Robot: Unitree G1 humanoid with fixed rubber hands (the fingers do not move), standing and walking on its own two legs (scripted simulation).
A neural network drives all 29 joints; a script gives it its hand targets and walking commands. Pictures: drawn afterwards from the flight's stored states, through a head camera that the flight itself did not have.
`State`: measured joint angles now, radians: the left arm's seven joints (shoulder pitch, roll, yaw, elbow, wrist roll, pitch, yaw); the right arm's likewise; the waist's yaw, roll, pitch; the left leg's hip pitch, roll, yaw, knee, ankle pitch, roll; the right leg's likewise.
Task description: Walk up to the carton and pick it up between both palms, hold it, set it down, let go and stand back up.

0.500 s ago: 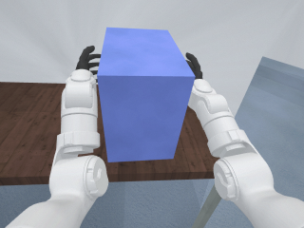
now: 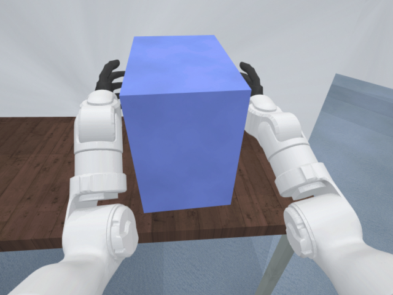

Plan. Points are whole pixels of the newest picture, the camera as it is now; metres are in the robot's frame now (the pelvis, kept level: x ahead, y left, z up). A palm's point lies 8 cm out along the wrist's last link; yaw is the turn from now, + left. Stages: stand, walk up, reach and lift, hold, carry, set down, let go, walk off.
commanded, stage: reach and lift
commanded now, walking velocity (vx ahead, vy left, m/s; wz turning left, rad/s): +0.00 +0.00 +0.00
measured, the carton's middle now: (181, 118) +0.41 +0.00 +0.22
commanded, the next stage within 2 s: hold in 0.34 s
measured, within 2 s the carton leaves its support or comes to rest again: neither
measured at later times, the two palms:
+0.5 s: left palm (99, 88) +0.37 +0.15 +0.30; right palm (252, 86) +0.37 -0.12 +0.31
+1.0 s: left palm (97, 84) +0.38 +0.16 +0.31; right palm (250, 80) +0.37 -0.12 +0.32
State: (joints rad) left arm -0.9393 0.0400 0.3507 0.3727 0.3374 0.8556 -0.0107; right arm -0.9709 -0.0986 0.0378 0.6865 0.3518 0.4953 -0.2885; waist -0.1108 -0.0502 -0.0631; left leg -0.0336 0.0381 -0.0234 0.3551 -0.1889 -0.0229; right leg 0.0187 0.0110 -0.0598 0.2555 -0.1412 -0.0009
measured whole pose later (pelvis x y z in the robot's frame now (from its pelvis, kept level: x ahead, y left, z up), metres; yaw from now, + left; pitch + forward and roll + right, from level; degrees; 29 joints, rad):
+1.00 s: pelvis +0.00 +0.00 +0.00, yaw +0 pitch -4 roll -1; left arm -1.07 0.11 0.35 0.54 0.29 0.89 0.00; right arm -1.15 -0.14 0.04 0.84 0.40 0.59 -0.30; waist -0.08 -0.04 -0.15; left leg -0.11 0.04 -0.03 0.35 -0.17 -0.03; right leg -0.05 0.02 -0.06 0.25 -0.13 -0.01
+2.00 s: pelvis +0.00 +0.00 +0.00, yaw -1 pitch -4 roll -1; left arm -1.10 0.10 0.36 0.58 0.29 0.89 0.01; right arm -1.19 -0.16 0.04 0.88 0.43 0.62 -0.30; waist -0.08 -0.02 -0.16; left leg -0.12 0.04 -0.02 0.37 -0.18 -0.03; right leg -0.06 0.02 -0.05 0.25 -0.12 0.00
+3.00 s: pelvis -0.01 +0.01 +0.00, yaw -1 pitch -10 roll -1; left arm -1.09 0.00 0.48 0.62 0.50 0.65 -0.03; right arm -1.09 -0.02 -0.29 0.99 0.06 0.23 -0.14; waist -0.05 -0.06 0.02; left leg 0.02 0.02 -0.01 0.32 -0.17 0.00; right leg 0.05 -0.01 -0.04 0.25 -0.13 0.01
